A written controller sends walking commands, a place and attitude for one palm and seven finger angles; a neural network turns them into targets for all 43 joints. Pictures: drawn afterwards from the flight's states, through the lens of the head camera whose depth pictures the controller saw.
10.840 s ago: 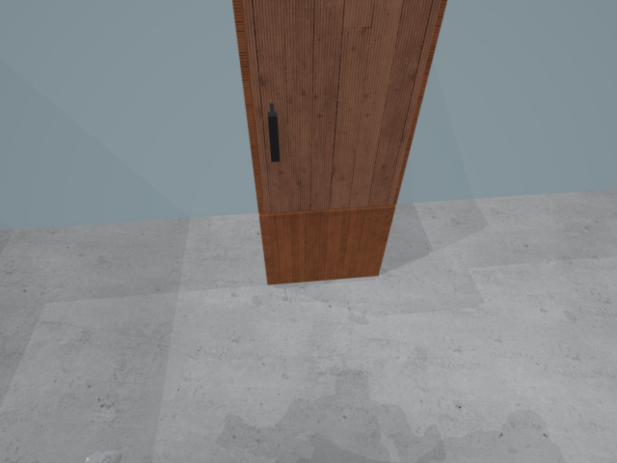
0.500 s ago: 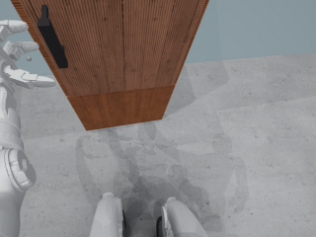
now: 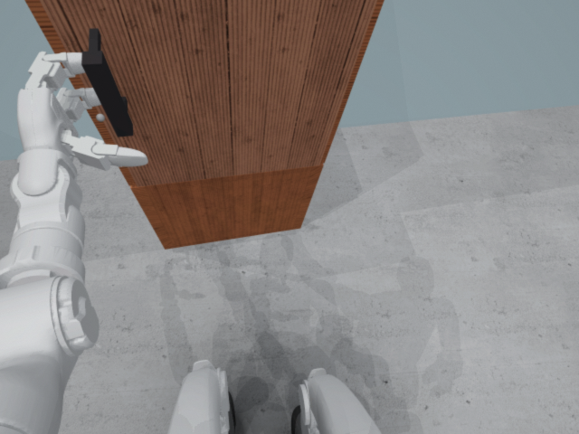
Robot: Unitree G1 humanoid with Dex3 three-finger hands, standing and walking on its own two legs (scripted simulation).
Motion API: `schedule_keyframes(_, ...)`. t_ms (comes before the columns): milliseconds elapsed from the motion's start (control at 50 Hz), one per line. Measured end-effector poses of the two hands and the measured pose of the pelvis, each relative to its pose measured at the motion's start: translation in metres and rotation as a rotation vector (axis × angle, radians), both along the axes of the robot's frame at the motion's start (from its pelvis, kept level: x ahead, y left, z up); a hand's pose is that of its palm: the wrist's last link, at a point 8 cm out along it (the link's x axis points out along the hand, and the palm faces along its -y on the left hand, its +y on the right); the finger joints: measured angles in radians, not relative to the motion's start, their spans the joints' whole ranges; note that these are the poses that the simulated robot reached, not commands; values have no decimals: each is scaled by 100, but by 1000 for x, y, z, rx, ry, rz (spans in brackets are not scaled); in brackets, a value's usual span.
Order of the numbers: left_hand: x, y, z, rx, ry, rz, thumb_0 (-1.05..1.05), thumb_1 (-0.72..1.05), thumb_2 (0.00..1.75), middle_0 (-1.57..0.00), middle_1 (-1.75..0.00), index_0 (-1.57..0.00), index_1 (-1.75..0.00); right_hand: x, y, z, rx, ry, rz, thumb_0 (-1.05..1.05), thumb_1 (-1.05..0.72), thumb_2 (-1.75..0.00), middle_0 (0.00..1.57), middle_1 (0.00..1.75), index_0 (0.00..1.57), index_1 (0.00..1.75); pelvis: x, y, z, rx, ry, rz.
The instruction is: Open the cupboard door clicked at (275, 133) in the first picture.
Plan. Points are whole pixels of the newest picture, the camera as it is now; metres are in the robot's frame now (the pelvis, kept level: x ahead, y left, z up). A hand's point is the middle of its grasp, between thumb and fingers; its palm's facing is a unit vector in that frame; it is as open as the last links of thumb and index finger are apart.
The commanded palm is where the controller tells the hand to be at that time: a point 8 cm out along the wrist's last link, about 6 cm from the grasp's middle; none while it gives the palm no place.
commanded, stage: slide the fingers in behind the handle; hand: left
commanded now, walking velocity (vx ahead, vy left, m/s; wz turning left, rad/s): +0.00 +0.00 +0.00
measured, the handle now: (110, 86) +0.57 +0.21 +0.07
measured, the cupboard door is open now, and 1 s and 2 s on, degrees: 0 0 5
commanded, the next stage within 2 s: close the thumb around the handle in 0.80 s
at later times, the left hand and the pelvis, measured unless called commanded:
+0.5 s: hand (130, 113) +0.53 +0.18 +0.06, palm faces +0.16 -0.99 -0.01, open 14.0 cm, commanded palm +0.50 +0.22 +0.06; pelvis +0.00 -0.01 +0.00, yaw +0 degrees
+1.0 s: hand (124, 114) +0.52 +0.19 +0.06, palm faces +0.14 -0.99 -0.01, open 13.8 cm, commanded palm +0.50 +0.22 +0.06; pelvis +0.01 -0.01 +0.00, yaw +0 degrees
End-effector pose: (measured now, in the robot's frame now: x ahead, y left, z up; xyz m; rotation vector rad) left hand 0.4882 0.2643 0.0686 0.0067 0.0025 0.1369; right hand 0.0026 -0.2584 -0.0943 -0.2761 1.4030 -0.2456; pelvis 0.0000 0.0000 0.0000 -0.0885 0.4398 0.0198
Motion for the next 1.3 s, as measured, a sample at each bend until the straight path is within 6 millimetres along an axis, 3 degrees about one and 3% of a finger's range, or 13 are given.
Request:
schedule_keyframes(440,8,-34,-3,4,17,12,-1,-50,30,-30,-120,-31,-120,-8,-10,-4,21,15,-20,0,-90,-90,21,30,21,30,1,-11,-1,15,2,-4)
schedule_keyframes(760,8,-22,-4,8,8,19,-1,-50,30,-30,-120,-30,-120,0,-12,-5,18,15,-21,0,-90,-90,21,30,21,30,6,-13,-1,15,9,-6)
schedule_keyframes(980,8,-27,-4,-2,4,8,-1,-49,31,-30,-121,-31,-120,7,-8,-2,14,2,-6,0,-90,-90,21,30,21,30,7,-8,1,11,6,0)
schedule_keyframes(1120,7,-32,-2,5,-2,5,-1,-29,39,-32,-123,-32,-122,6,-4,-3,24,0,-8,0,-90,-90,21,30,21,30,7,-6,2,12,1,-2)
schedule_keyframes(1300,8,-31,-3,10,0,18,0,15,58,-35,-127,-35,-127,-1,-2,-4,26,8,-18,0,-90,-90,21,30,21,30,4,-5,0,12,3,-5)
